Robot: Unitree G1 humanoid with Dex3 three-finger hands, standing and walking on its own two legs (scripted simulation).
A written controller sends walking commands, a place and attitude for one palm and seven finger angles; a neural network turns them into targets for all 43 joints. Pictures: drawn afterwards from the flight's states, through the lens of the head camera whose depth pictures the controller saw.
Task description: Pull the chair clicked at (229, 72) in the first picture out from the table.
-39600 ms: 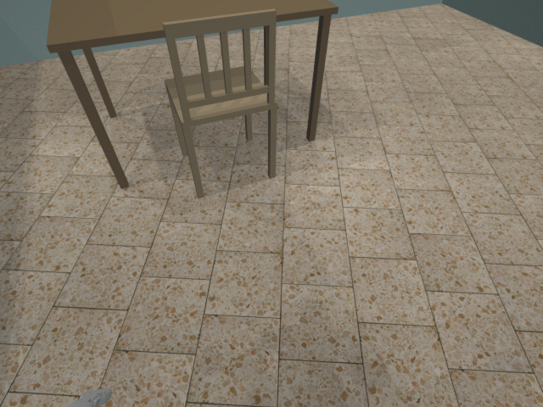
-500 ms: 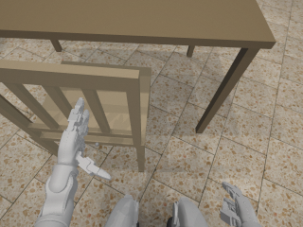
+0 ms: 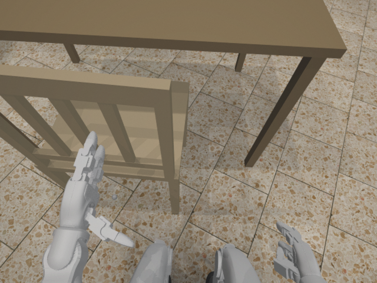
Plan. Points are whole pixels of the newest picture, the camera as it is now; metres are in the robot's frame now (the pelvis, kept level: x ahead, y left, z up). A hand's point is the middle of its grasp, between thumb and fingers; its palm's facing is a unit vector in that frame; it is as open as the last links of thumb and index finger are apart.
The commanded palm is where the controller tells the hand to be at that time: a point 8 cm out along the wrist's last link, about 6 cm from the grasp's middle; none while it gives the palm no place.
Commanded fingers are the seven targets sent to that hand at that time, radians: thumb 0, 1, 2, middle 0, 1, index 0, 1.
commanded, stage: aim the fingers beside a spindle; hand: left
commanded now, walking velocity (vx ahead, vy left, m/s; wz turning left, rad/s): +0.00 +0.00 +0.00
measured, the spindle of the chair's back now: (81, 131) +0.42 +0.27 +0.02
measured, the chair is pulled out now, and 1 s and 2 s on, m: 0.03 0.02 0.02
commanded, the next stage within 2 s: push the fingers through the gap in 1.80 s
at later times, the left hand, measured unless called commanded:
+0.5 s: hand (125, 189) +0.29 +0.14 +0.03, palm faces -0.06 -1.00 -0.01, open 17.0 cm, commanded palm +0.27 +0.20 +0.04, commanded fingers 0.00 -0.50 0.30 -0.06 -0.08 -0.06 -0.08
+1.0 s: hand (125, 181) +0.30 +0.14 +0.04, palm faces -0.02 -1.00 -0.01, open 17.0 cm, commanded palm +0.29 +0.19 +0.04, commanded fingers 0.00 -0.50 0.30 -0.06 -0.08 -0.06 -0.08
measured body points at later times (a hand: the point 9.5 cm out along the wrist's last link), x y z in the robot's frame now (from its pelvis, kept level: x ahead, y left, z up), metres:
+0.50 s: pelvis +0.00 +0.00 +0.00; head +0.11 +0.01 +0.44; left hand +0.29 +0.20 +0.03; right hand +0.18 -0.24 -0.09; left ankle +0.02 +0.10 -0.61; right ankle +0.03 -0.11 -0.61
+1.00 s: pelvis +0.00 +0.00 +0.01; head +0.11 +0.01 +0.44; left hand +0.30 +0.20 +0.04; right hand +0.18 -0.23 -0.09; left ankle +0.02 +0.10 -0.61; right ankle +0.03 -0.11 -0.61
